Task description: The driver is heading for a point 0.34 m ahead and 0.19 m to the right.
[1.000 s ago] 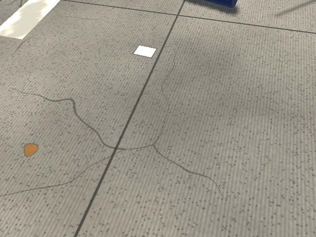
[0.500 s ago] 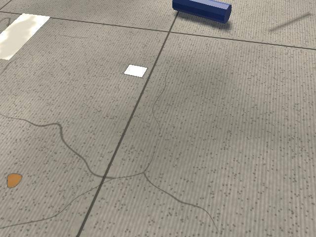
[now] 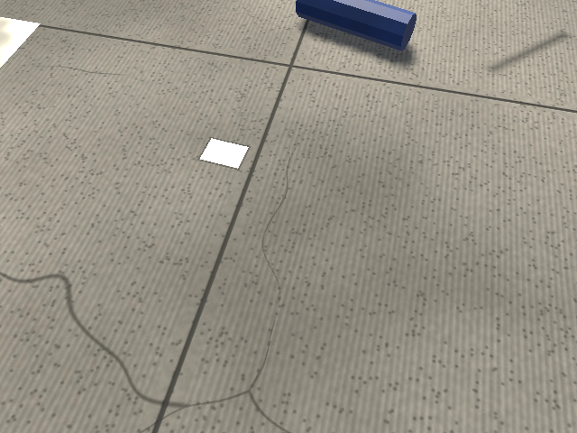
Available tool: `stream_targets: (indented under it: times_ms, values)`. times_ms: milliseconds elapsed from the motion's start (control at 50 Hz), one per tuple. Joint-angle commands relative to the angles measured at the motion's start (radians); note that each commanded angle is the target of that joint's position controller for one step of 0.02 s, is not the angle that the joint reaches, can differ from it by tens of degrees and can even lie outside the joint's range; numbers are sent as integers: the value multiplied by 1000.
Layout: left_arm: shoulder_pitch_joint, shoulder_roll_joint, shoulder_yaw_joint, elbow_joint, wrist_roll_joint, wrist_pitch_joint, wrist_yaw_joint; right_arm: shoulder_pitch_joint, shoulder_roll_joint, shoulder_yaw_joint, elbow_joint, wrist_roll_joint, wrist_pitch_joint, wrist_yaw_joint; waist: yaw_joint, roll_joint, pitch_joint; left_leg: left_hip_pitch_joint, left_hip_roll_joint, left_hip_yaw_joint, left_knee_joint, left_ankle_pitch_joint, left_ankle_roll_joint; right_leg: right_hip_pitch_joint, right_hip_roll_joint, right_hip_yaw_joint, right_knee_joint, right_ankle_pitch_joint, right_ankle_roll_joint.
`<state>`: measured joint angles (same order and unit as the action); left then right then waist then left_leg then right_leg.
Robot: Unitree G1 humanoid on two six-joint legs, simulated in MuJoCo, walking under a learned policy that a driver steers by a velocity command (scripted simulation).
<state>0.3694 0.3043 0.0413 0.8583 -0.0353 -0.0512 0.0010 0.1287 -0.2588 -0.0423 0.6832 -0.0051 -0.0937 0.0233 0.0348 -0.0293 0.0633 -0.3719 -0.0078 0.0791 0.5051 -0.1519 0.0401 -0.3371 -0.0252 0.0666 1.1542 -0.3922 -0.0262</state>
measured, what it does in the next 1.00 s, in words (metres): walks ahead, turning right: right foot, then left foot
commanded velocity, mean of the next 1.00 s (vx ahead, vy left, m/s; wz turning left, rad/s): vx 0.27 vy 0.00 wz -0.27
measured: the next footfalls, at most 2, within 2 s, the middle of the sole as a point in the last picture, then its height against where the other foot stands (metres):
right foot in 0.40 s outside the picture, level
left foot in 0.84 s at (284, 418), level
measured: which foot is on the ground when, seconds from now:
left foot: down 0.00-0.42, up 0.44-0.82, down 0.84-1.00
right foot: up 0.00-0.38, down 0.40-1.00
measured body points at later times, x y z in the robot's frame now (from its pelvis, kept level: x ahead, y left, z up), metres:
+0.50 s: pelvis +0.26 -0.07 -0.01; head +0.31 -0.09 +0.44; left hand +0.51 +0.14 -0.09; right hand +0.26 -0.37 -0.14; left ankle +0.14 +0.11 -0.63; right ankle +0.34 -0.16 -0.73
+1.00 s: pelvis +0.38 -0.07 +0.01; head +0.39 -0.06 +0.46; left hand +0.57 +0.14 -0.12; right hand +0.42 -0.36 -0.11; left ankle +0.44 +0.05 -0.73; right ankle +0.34 -0.16 -0.73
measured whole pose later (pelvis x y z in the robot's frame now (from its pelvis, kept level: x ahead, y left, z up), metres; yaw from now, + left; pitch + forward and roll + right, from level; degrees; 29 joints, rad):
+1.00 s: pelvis +0.38 -0.07 +0.01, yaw -16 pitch +0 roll -1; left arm 0.15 0.24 0.02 0.87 0.02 0.01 0.01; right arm 0.15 -0.25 -0.04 0.91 -0.01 -0.02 -0.01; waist 0.00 -0.01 0.02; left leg -0.26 0.04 -0.01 0.50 -0.23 -0.03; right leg -0.19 0.04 -0.02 0.47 -0.28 -0.03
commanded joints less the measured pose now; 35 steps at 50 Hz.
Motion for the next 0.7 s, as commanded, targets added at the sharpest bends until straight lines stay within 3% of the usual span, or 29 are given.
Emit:
stream_targets:
  times_ms: [20, 80, 140, 200, 260, 320, 340, 360, 380, 400, 420, 440, 460, 480, 500, 520, 560, 600, 660, 700]
  values:
    - [0, 87, 34, -80, -1, 2, 4, 69, -91, -34, -1, -9, -23, -3, -33, 140, -88, 244, 270, -282, -333, -15, 141, -230, -113, 48, 40, 108, 8]
    - [-17, 50, 33, -94, 4, 35, 10, 42, -105, -44, 30, -7, -44, -2, -8, 113, -32, 171, 267, -154, -393, 84, 157, -255, -125, 48, -6, 166, 28]
    - [-93, 46, 33, -127, 12, 31, 3, 61, -130, -53, 58, -11, -42, -13, -23, 88, -1, 210, 253, -55, -407, 144, 154, -323, -123, 54, -158, 318, 38]
    - [-194, 25, 22, -158, 14, 17, -22, 82, -161, -60, 73, -6, -29, -24, -62, 63, 17, 246, 239, 38, -407, 183, 137, -300, -109, -12, -349, 447, 31]
    - [-297, 18, 14, -207, 14, 14, -42, 139, -191, -70, 100, 7, -9, -29, -104, 44, 46, 344, 273, 73, -389, 203, 132, -330, -99, -55, -457, 443, 11]
    - [-345, 35, 19, -252, 14, 16, -57, 162, -214, -79, 118, 25, 18, -30, -103, 57, 49, 460, 304, 98, -318, 319, 110, -352, -76, -92, -512, 339, -26]
    - [-337, 44, 25, -261, 20, 17, -59, 151, -224, -81, 119, 29, 27, -32, -84, 67, 38, 468, 303, 110, -252, 512, 100, -305, -45, -116, -531, 287, -42]
    - [-294, 64, 37, -261, 28, 18, -59, 143, -239, -84, 117, 33, 36, -36, -52, 91, -6, 476, 296, 116, -154, 732, 88, -222, 1, -148, -533, 237, -59]
    - [-181, 100, 58, -238, 31, 18, -56, 131, -242, -83, 115, 36, 45, -39, 16, 97, -78, 460, 271, 126, 8, 851, 65, -75, 49, -166, -566, 249, -83]
    - [-34, 151, 87, -201, 33, 17, -43, 125, -221, -72, 113, 39, 45, -42, 96, 70, -163, 360, 220, 150, 219, 785, 20, 164, 79, -153, -651, 416, -115]
    - [48, 243, 104, -184, 37, 25, -17, 167, -136, -40, 85, -7, 35, -38, 83, -125, -280, 82, 142, 147, 542, 157, -39, 482, -119, 100, -595, 817, -177]
    - [-29, 288, 96, -233, 52, 19, -17, 276, -77, -9, 72, -8, 17, -22, -11, -273, -487, -204, -33, -9, 895, -538, -97, 729, -398, 601, -670, 933, -417]
    - [-22, 193, 72, -245, 47, 18, -27, 202, -196, -37, 108, 23, 9, -15, 74, -46, -539, -201, 20, -173, 921, -500, -86, 678, -373, 509, -712, 961, -381]
    - [-61, 157, 59, -226, 41, 12, -32, 123, -186, -36, 80, 50, 9, -15, 56, -44, -382, -259, 62, -150, 874, -450, -71, 569, -327, 341, -712, 963, -337]
    - [-111, 128, 52, -213, 28, 6, -33, 96, -159, -29, 83, 35, 12, -27, 20, 27, -253, -268, 100, -130, 780, -386, -72, 420, -267, 248, -738, 910, -282]
    - [-157, 97, 43, -212, 26, 4, -28, 87, -164, -35, 92, 19, 23, -38, -7, 17, -201, -230, 123, -130, 716, -338, -76, 314, -238, 197, -772, 867, -258]
    - [-207, 99, 42, -213, 49, -1, -26, 146, -151, -36, 116, 15, 54, -47, -58, -17, -185, -87, 119, -124, 674, -262, -91, 152, -206, 127, -833, 892, -254]
    - [-234, 93, 39, -197, 54, -11, -23, 173, -125, -32, 129, 8, 70, -57, -83, -23, -188, -46, 114, -121, 576, -210, -108, 107, -189, 66, -854, 928, -258]
    - [-258, 87, 35, -168, 53, -4, -8, 123, -102, -22, 125, 0, 78, -63, -74, -50, -188, -17, 117, -122, 377, -109, -120, 110, -156, 8, -860, 853, -230]
    - [-251, 91, 34, -147, 57, 7, -2, 79, -105, -20, 123, 4, 82, -60, -52, -61, -182, 15, 111, -117, 276, -46, -122, 111, -153, 8, -873, 733, -219]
